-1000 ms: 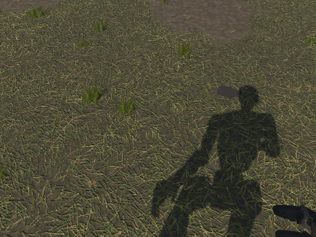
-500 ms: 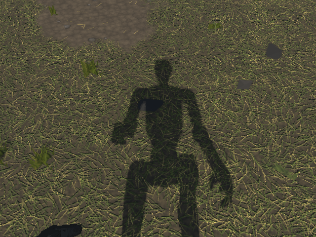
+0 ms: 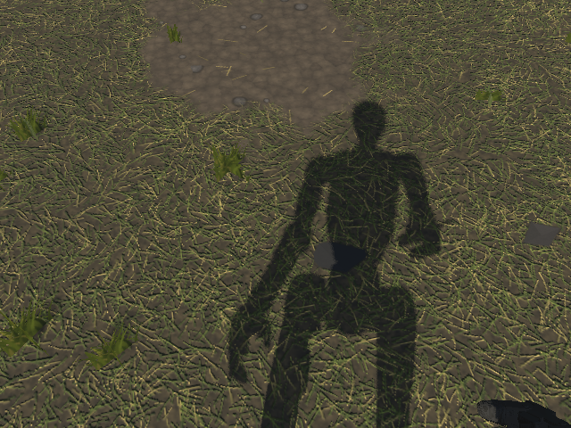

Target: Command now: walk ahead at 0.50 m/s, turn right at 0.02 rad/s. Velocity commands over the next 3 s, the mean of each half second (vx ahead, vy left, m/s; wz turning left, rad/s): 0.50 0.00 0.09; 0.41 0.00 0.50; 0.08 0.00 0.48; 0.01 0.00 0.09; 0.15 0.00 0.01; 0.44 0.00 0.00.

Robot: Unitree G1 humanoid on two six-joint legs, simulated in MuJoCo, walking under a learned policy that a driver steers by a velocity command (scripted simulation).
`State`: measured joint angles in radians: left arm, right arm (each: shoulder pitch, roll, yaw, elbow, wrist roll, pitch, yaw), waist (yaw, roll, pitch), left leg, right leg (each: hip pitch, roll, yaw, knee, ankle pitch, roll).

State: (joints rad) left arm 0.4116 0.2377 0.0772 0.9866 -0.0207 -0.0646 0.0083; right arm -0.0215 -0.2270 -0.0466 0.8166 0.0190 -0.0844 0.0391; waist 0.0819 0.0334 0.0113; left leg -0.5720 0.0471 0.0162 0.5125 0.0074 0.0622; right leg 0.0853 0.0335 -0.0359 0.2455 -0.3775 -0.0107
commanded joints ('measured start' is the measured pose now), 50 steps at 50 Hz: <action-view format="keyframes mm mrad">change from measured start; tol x32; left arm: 1 -46 162 30 -40 2 7 8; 23 -527 68 -3 -206 3 -34 -24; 30 -30 309 69 -97 26 -46 -17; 50 -254 234 49 -109 -14 14 42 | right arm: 1 173 -172 -62 2 -5 -14 -3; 30 489 -24 -9 50 12 1 -56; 50 142 -140 -63 -127 -14 70 14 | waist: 1 -166 -109 -98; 3 -171 246 -382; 23 -160 33 59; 28 7 41 -132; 30 -15 -424 -389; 50 -102 -132 -39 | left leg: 1 315 -55 46 -17 -53 57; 4 997 332 -749 -194 -332 278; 10 420 188 -280 -338 -60 178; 25 510 182 -230 -265 -49 123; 28 411 91 -190 51 99 64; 31 -200 -32 -163 767 -582 -19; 50 97 -20 52 104 -138 9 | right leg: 1 -51 -227 59 267 881 -116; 4 -785 3 163 1086 -187 -20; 25 -605 -86 88 223 376 14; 28 -170 -109 96 211 325 -58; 30 335 -484 731 94 101 -250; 36 -193 -305 222 -74 234 -143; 50 -84 -313 -140 170 915 -96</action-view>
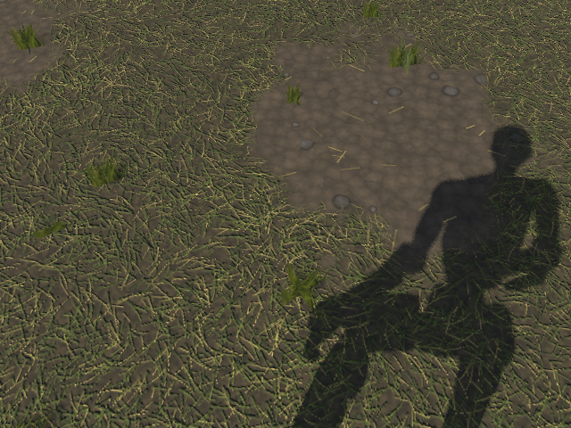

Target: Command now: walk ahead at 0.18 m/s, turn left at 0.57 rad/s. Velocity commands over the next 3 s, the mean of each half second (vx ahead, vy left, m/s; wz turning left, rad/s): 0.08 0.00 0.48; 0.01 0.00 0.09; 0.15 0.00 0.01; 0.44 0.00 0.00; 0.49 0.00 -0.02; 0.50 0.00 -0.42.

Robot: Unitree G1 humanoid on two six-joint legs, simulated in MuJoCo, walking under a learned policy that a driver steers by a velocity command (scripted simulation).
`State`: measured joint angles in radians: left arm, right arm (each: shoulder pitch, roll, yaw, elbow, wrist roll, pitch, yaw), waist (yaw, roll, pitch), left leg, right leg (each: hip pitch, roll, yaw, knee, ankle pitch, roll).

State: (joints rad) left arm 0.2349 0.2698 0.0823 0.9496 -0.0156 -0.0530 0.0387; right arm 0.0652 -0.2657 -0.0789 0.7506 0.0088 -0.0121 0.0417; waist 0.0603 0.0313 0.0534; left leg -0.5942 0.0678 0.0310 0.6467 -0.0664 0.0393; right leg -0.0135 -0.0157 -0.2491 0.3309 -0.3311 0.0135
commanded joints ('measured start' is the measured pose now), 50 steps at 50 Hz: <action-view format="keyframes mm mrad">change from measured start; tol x16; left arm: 1 -93 201 45 -80 -25 10 14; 50 -74 92 -35 -110 25 29 -25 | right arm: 1 141 -129 -46 -42 -3 -4 12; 4 210 -333 -87 -73 -26 -6 -28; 50 99 -89 7 -23 -20 13 -64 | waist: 1 -127 -114 -118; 4 -54 265 -419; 7 -77 -30 -242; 25 -42 103 -162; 28 -129 -284 -114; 50 -45 -8 -79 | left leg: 1 220 -76 56 -100 -38 58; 2 393 -106 38 -189 115 92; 3 639 107 -248 -147 610 169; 4 864 332 -686 -185 671 416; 7 566 185 -437 -292 228 262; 10 334 111 -378 -342 116 221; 25 298 56 -402 -244 -72 140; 28 170 -150 -149 -39 -359 -8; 34 410 -65 -150 -156 -19 -27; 50 375 -41 -196 -170 13 2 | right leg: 1 10 -241 58 214 885 -97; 2 -55 -179 37 416 769 -49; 4 -602 82 191 1046 -426 68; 9 -567 -52 326 848 -104 26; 25 -251 0 274 156 125 16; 29 -259 -296 591 -16 333 -218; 50 -213 -32 296 137 169 -23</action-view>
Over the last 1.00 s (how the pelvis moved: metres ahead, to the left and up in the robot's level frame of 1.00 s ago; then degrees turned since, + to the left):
0.51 0.01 0.01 21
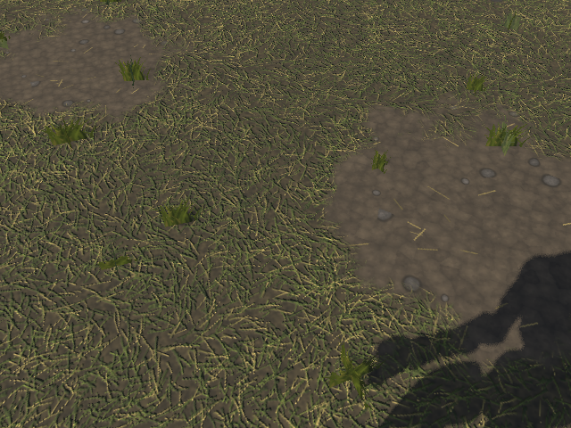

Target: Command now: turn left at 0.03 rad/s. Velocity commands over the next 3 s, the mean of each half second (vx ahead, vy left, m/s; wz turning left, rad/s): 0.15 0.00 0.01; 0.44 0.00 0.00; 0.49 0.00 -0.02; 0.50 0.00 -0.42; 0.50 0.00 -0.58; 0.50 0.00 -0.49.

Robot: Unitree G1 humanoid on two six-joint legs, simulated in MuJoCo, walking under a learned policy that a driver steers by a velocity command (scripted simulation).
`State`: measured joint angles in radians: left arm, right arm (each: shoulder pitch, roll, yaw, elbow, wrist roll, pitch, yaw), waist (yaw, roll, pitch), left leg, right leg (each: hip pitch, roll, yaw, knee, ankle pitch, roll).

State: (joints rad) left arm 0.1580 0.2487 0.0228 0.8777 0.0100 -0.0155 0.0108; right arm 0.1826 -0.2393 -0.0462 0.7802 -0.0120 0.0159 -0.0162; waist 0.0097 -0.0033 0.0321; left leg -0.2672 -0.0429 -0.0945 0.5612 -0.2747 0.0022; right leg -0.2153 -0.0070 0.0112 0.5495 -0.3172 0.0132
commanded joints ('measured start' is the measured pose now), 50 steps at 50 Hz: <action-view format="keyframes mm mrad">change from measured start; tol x32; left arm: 1 3 112 24 -32 -1 -9 3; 50 0 121 43 -68 6 -95 -51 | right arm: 1 -17 -115 -26 -46 1 -15 -7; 50 164 -136 -24 92 33 -123 1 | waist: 1 5 23 -57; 39 -52 109 102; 45 90 -275 -408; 50 -13 -60 -58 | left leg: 1 51 69 -70 -85 222 39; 9 68 62 -56 -93 215 35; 14 -91 22 -22 -80 -405 74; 21 37 23 104 -52 -104 92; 25 519 392 -576 -326 35 299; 39 229 271 -25 -471 330 165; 43 281 232 54 -64 846 96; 46 -385 3 -55 763 -271 29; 50 -319 185 -4 659 3 57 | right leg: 1 -11 -40 35 -84 154 -22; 20 -42 -287 422 -327 -356 -236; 27 -686 -58 70 633 -94 -78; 43 54 43 -78 1 258 -126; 45 646 -357 609 -129 -118 -345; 50 63 -230 329 -372 70 -232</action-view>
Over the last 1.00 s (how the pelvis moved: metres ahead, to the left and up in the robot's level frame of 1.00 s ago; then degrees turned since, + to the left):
0.14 -0.01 0.00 15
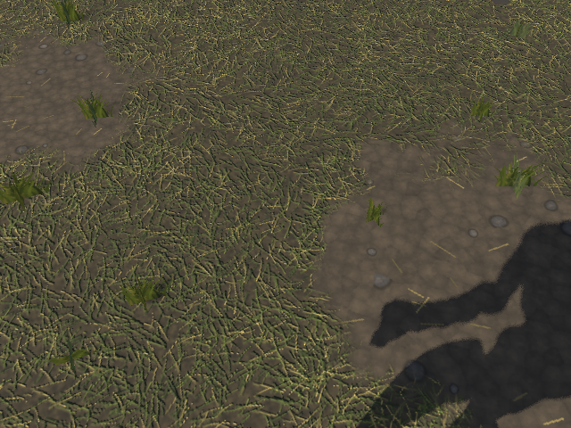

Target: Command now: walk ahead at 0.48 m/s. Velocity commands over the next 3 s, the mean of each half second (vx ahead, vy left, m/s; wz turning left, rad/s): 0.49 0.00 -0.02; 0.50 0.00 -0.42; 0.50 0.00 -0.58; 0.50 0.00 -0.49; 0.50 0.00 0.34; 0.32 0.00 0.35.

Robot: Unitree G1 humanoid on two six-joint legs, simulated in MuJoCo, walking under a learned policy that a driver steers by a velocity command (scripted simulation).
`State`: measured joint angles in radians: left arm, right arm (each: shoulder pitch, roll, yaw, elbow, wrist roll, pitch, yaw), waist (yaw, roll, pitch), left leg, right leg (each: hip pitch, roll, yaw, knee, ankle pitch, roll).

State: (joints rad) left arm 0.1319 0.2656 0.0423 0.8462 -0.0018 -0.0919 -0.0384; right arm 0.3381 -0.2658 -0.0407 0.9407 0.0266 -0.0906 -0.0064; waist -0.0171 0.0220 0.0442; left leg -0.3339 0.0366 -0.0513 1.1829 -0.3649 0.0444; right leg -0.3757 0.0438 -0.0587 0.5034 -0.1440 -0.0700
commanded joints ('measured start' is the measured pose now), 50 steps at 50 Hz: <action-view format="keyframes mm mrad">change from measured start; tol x32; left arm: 1 18 92 21 -32 16 -22 -5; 23 381 -7 -21 40 2 16 34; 44 -133 46 21 -170 -20 41 -20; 50 274 337 132 -102 -32 55 11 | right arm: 1 29 -88 -28 -61 -8 -3 -10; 17 -430 -63 -5 -226 -8 -16 41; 23 107 -310 -92 -93 -28 -13 30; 50 27 -31 -14 -136 -51 9 -9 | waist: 1 -5 -103 -69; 18 89 -76 34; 23 -67 245 -432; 42 -57 4 54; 50 63 -294 -311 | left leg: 1 -214 114 -46 7 107 10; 18 -319 39 39 -688 356 -7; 21 74 -31 98 -725 309 61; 24 759 377 -645 -852 44 270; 31 189 218 -47 -1042 368 148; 42 375 236 216 -1034 516 110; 47 462 249 275 -705 1104 59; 49 145 167 297 -195 780 -16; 50 -311 -55 186 145 -185 -74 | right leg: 1 178 -261 356 -352 -80 -152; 21 426 -239 98 11 606 -66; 23 -218 8 51 671 -268 39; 25 -393 -64 199 816 -351 15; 44 -333 -127 18 131 100 0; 48 119 19 -66 70 4 -98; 50 744 -323 698 -60 -150 -342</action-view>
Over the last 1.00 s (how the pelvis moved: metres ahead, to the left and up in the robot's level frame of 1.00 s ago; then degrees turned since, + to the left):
0.31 -0.04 0.00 0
